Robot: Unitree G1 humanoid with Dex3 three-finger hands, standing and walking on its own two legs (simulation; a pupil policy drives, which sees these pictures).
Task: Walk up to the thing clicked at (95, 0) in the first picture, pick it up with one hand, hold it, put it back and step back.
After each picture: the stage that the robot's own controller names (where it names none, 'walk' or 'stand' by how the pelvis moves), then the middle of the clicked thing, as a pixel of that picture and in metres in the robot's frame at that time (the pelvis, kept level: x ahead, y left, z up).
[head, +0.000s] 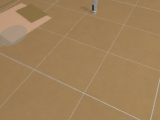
stand; (94, 5) +2.06 -0.14 -0.65
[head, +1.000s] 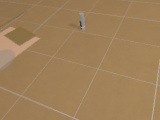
walk; (82, 21) +1.91 +0.17 -0.62
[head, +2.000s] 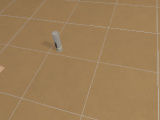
walk; (57, 41) +1.28 +0.39 -0.65
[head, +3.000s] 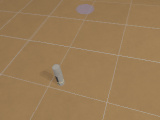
walk; (58, 75) +0.88 +0.32 -0.65
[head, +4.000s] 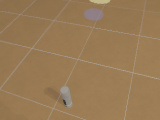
walk; (66, 97) +0.62 +0.20 -0.64
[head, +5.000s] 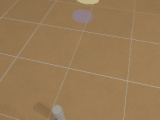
stand; (59, 116) +0.44 +0.21 -0.65
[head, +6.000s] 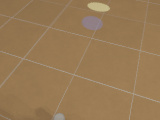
stand; out of the picture +0.40 +0.17 -0.64
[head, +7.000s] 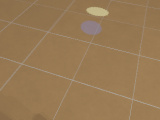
stand; out of the picture +0.38 +0.18 -0.65
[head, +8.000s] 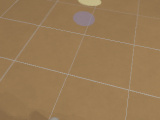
stand; out of the picture +0.35 +0.19 -0.65
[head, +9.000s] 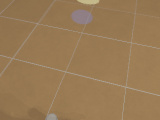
walk; out of the picture +0.37 +0.21 -0.65
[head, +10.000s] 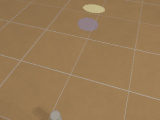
stand; out of the picture +0.44 +0.22 -0.65
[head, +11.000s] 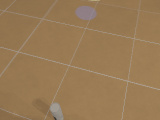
walk; (57, 113) +0.44 +0.21 -0.65
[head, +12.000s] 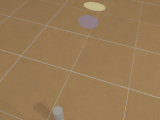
stand; (59, 117) +0.46 +0.17 -0.65
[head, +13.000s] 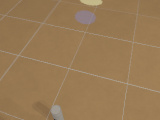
stand; (58, 116) +0.45 +0.21 -0.66
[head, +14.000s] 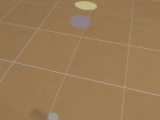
stand; out of the picture +0.41 +0.22 -0.66
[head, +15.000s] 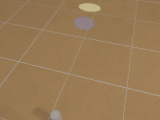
stand; out of the picture +0.45 +0.21 -0.66
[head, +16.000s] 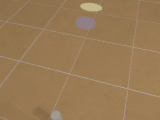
stand; out of the picture +0.44 +0.21 -0.66
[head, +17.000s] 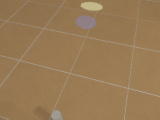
go down; out of the picture +0.44 +0.21 -0.66
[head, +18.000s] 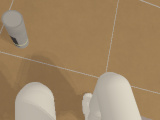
go down; (17, 32) +0.55 +0.20 -0.29
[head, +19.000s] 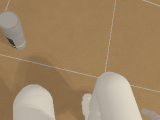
go down; (14, 33) +0.55 +0.20 -0.28
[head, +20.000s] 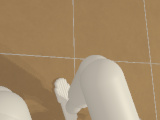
close in; out of the picture +0.54 +0.25 -0.19
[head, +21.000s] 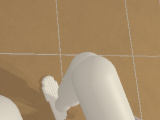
close; out of the picture +0.54 +0.27 -0.19
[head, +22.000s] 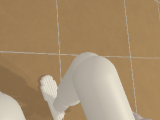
lift; out of the picture +0.52 +0.26 -0.20
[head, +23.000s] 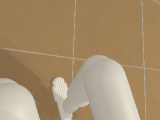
lift; out of the picture +0.50 +0.25 -0.18
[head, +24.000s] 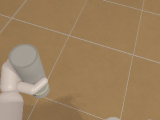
lift; (33, 76) +0.35 +0.17 +0.00
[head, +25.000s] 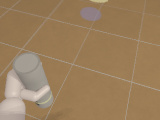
hold; (37, 84) +0.33 +0.17 +0.03
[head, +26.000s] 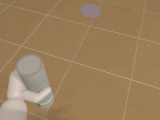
hold; (38, 86) +0.33 +0.17 +0.01
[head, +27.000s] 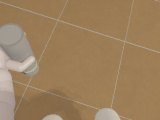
crouch; (22, 55) +0.43 +0.19 -0.04
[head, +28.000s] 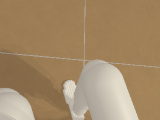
lower; out of the picture +0.57 +0.25 -0.10
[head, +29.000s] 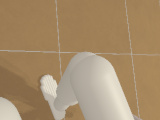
lower; out of the picture +0.53 +0.27 -0.19
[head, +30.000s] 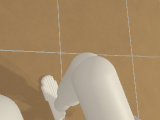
lower; out of the picture +0.52 +0.27 -0.20
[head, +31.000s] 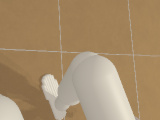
lower; out of the picture +0.53 +0.26 -0.20
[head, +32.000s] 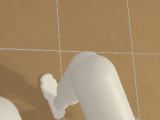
lower; out of the picture +0.53 +0.26 -0.20
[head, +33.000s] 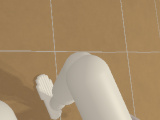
open; out of the picture +0.53 +0.23 -0.20
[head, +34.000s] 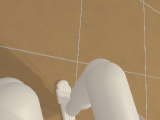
stand; out of the picture +0.53 +0.22 -0.21
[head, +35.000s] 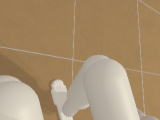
rise; out of the picture +0.53 +0.25 -0.18
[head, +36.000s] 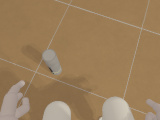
stand; (53, 63) +0.52 +0.16 -0.42
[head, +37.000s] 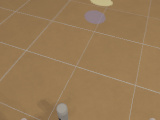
stand; (63, 115) +0.46 +0.15 -0.60
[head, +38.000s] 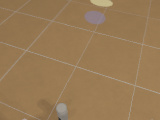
stand; (62, 115) +0.47 +0.15 -0.60
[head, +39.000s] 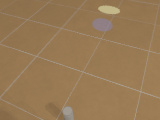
stand; (69, 118) +0.48 +0.15 -0.65
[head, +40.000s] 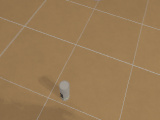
walk; (64, 91) +0.51 +0.09 -0.64
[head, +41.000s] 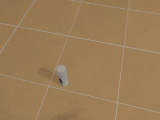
walk; (62, 76) +0.65 +0.19 -0.62
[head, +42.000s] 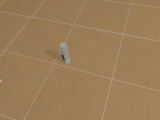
walk; (65, 54) +0.95 +0.25 -0.63
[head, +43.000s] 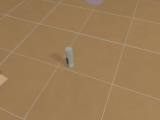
stand; (69, 57) +1.05 +0.17 -0.64
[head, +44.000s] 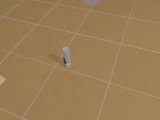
stand; (66, 57) +1.07 +0.20 -0.66
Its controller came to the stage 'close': yes
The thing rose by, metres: 0.67
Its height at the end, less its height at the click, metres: +0.00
